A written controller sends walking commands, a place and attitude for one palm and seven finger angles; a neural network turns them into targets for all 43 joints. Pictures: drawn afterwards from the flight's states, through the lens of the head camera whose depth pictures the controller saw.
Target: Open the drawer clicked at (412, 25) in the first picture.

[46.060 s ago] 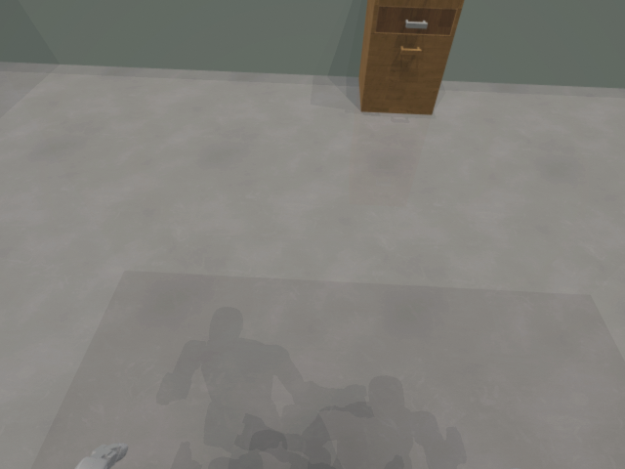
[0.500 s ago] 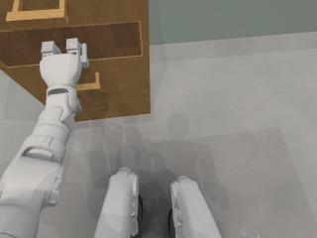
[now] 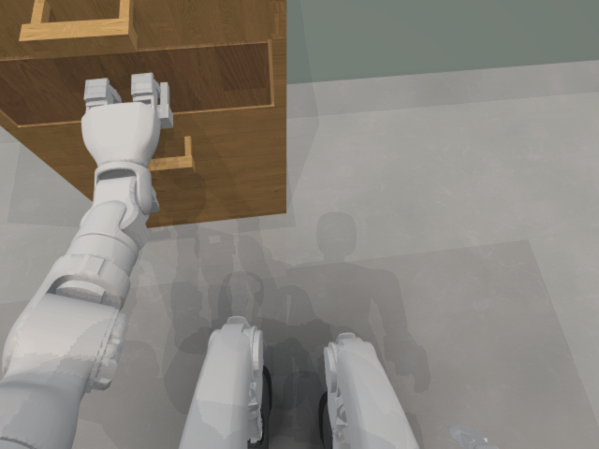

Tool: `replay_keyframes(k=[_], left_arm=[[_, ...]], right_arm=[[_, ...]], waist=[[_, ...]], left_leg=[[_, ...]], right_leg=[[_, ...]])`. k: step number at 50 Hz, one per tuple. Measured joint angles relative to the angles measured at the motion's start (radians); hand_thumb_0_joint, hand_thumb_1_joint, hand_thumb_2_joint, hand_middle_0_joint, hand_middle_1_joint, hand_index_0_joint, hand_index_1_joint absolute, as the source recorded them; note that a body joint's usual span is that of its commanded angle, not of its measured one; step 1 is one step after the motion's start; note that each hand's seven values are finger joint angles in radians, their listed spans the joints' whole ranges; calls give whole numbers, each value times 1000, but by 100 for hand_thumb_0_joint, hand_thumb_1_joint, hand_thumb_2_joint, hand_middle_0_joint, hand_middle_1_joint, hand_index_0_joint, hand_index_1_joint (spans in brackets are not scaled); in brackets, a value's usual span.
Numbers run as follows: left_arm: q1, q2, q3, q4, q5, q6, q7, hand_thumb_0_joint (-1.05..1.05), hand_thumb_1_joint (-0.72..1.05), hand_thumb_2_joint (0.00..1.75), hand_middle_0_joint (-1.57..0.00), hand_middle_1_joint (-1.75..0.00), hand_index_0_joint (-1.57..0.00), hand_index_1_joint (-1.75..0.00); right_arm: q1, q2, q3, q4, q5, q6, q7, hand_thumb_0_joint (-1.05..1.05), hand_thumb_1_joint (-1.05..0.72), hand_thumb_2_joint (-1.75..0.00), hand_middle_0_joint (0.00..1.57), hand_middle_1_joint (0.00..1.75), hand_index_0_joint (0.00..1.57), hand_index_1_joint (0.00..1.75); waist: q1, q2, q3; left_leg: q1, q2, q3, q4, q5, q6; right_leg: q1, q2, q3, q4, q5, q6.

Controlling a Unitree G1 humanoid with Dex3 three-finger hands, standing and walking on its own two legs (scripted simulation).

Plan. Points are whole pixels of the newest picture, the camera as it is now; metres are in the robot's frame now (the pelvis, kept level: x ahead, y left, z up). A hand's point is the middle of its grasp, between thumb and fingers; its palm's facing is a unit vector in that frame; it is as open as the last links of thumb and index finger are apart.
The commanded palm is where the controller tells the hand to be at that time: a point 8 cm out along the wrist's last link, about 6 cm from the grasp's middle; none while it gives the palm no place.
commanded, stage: re-aim the fingers above the handle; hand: left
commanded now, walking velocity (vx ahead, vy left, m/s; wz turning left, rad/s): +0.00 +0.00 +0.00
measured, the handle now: (132, 106) +0.56 +0.26 +0.00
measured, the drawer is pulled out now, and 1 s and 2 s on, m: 0.00 0.00 0.00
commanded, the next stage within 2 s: lower the fingers behind the handle in 1.50 s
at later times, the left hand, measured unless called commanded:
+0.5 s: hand (139, 151) +0.50 +0.25 -0.02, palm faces +0.03 +0.02 -1.00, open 15.1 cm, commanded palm +0.48 +0.20 -0.04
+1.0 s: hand (140, 151) +0.50 +0.25 -0.02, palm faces +0.04 +0.02 -1.00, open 15.1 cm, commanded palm +0.48 +0.20 -0.04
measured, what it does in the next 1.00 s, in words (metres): stands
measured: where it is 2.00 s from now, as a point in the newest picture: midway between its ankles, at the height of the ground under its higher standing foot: (296, 444)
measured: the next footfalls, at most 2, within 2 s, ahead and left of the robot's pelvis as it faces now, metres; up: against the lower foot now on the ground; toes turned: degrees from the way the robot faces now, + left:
none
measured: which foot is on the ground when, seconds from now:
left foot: down 0.00-1.00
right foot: down 0.00-1.00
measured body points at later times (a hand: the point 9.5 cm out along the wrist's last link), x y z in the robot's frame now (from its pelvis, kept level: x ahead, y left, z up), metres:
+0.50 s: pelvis +0.00 +0.00 +0.00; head +0.18 +0.02 +0.41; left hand +0.49 +0.25 +0.03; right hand +0.09 -0.25 -0.15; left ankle +0.08 +0.10 -0.49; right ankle +0.03 -0.10 -0.49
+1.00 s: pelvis -0.02 +0.00 -0.01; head +0.16 +0.02 +0.40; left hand +0.49 +0.24 +0.03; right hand +0.06 -0.26 -0.15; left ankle +0.08 +0.10 -0.49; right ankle +0.03 -0.10 -0.49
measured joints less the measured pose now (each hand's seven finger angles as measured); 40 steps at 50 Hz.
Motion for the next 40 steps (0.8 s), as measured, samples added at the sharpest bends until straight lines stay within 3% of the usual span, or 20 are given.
replay_keyframes(k=[23, 40], left_arm=[[-15, -21, -26, 17, 3, 23, 15, 0, -49, 30, -10, -120, -5, -114], [-67, 19, -21, 58, 11, 22, 2, 0, -49, 30, -11, -120, -5, -116]], right_arm=[[-7, 5, -7, 14, -5, 4, 14, 0, -91, -90, 20, 30, 20, 30], [1, -1, 16, 5, -1, -26, -5, 0, -91, -90, 20, 30, 20, 30]], waist=[[2, -6, -2], [-27, -9, 11]], left_leg=[[6, -7, -5, -7, 1, 2], [-35, -3, -15, 29, 20, -3]], right_leg=[[11, -6, -4, -11, -1, 2], [-29, -4, -20, 29, 13, -4]])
